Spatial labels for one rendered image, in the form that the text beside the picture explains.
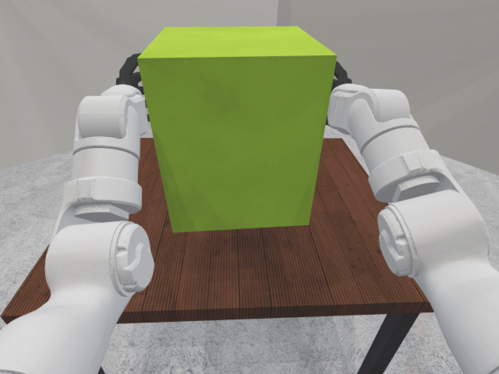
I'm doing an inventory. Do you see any carton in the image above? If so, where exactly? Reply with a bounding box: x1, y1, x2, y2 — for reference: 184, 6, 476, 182
137, 26, 337, 233

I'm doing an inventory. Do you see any robot right upper arm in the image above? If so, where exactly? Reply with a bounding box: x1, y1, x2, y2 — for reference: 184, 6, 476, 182
377, 189, 499, 374

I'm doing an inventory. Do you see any right robot forearm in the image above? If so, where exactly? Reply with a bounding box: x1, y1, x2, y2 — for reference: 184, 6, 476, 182
327, 83, 490, 255

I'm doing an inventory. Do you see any robot right hand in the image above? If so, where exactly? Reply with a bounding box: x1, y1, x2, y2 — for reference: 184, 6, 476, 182
326, 62, 352, 125

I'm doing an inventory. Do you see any left robot forearm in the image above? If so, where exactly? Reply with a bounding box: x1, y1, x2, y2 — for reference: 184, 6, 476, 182
45, 84, 149, 289

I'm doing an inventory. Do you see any table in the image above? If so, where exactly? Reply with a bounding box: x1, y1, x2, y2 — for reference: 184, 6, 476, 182
0, 138, 434, 374

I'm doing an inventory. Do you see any robot left upper arm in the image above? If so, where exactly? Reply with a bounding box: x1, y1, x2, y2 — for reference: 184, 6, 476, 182
0, 221, 154, 374

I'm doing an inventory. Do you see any robot left hand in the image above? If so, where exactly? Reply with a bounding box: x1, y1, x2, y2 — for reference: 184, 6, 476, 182
116, 53, 150, 121

